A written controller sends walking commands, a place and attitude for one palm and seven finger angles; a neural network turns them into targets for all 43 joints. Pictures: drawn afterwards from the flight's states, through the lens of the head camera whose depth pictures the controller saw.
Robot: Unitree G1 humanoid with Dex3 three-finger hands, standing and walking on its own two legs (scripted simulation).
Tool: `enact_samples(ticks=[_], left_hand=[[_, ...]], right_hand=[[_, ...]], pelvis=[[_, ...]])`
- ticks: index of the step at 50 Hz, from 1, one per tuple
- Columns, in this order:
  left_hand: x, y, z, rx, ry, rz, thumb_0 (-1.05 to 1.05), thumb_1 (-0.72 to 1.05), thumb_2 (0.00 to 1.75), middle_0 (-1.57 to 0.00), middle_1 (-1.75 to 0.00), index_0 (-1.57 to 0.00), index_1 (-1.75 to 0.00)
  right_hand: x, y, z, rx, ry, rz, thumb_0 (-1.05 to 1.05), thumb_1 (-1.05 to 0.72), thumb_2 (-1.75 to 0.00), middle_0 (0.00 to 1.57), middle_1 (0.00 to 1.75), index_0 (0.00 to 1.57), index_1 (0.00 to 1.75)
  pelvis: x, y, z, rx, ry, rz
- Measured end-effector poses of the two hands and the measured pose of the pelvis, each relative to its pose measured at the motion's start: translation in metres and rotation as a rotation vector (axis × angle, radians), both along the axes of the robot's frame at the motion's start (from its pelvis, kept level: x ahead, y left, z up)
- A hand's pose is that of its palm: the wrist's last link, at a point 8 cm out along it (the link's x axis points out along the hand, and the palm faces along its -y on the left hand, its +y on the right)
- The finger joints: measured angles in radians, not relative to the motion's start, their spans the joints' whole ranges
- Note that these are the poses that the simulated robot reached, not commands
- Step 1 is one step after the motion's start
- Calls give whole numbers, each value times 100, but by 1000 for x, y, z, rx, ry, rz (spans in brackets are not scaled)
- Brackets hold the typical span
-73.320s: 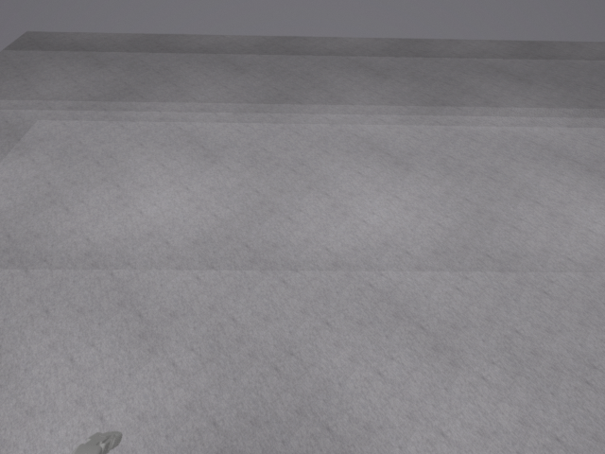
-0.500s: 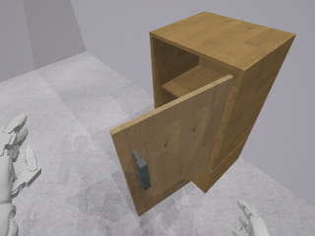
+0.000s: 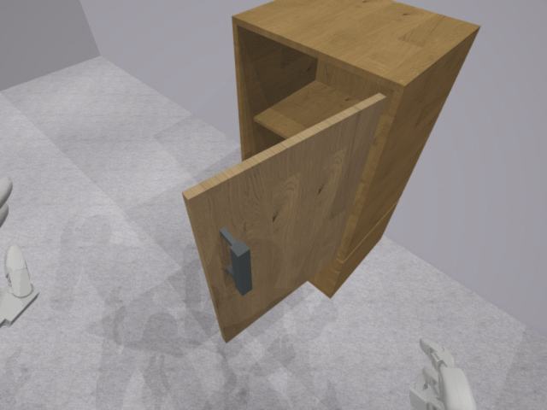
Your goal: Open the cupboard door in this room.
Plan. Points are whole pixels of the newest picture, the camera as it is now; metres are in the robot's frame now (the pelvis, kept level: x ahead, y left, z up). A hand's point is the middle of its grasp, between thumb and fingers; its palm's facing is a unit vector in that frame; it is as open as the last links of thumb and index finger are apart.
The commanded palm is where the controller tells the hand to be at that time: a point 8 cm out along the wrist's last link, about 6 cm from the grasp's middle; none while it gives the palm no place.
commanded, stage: step back with the hand held close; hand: left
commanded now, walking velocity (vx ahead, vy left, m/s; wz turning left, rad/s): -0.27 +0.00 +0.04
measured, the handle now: (235, 261) +0.36 +0.09 -0.03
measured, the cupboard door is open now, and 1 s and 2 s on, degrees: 81 81 81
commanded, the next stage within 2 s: stop stepping back and stand still in 0.80 s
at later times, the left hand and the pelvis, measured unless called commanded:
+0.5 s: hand out of the picture +0.13 +0.27 +0.17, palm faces +0.50 -0.73 -0.46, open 7.4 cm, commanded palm +0.06 +0.30 +0.18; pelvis -0.07 -0.01 -0.01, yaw +2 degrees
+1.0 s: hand out of the picture +0.01 +0.23 +0.17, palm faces +0.32 -0.81 -0.50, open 7.4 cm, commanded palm -0.05 +0.27 +0.18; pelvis -0.20 -0.02 +0.01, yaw -2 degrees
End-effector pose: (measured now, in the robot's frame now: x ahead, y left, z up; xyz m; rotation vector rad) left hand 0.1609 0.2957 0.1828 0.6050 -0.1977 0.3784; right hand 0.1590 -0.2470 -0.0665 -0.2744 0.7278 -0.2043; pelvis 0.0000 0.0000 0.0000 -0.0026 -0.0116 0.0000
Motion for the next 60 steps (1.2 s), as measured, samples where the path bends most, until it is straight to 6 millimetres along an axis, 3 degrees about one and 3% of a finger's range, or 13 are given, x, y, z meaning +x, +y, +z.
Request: enact_samples(ticks=[9, 15, 25, 31, 35, 41, 47, 55, 60], left_hand=[[-41, 2, -4, 3, -108, 83, 1, 89, 90, -21, -30, -21, -30], [-53, 0, -3, -31, -163, 51, 1, 89, 90, -21, -30, -21, -30], [-79, 8, 5, 3, -132, 49, 1, 89, 90, -21, -30, -21, -30], [-88, -17, -4, -53, -82, -16, 1, 89, 90, -21, -30, -21, -30], [-91, -28, -4, -50, -57, -97, 1, 89, 90, -21, -30, -21, -30], [-109, -15, 1, 5, -27, -142, 1, 88, 90, -22, -30, -22, -30], [-158, -19, 6, -8, -1, -132, 1, 89, 90, -21, -30, -21, -30], [-232, -35, 4, -14, -5, -47, 1, 89, 90, -21, -30, -21, -30], [-261, -35, 10, -57, -83, -5, 1, 89, 90, -21, -30, -22, -30]], right_hand=[[-34, 9, -19, -5, 9, 42, 1, -90, -90, 20, 30, 20, 30], [-59, 9, -24, 2, 42, 35, 1, -90, -90, 20, 30, 20, 30], [-89, 13, -16, 21, 39, 32, 2, -90, -90, 20, 30, 20, 30], [-93, 6, -14, 47, 33, 65, 1, -90, -90, 20, 30, 20, 30], [-100, -4, -1, 29, 4, 27, 2, -90, -90, 20, 30, 21, 30], [-120, -9, 19, -27, -26, 6, 1, -91, -90, 20, 30, 20, 30], [-161, -6, 24, -7, -64, 40, 1, -91, -90, 20, 30, 20, 30], [-232, -11, -1, 39, -8, 64, 1, -90, -90, 20, 30, 20, 30], [-281, -23, -8, 34, 71, 23, 1, -90, -90, 20, 30, 21, 30]], pelvis=[[-27, -2, -14, -3, -20, 33], [-44, -1, -17, -6, -16, 37], [-67, -7, -7, -43, 15, 35], [-95, -20, -3, -43, 40, -15], [-106, -20, 0, -36, 47, -21], [-136, -14, 4, -24, 48, -21], [-176, -16, 9, -43, 36, -43], [-234, -36, 0, -10, 23, -19], [-248, -38, 6, 9, 13, -20]])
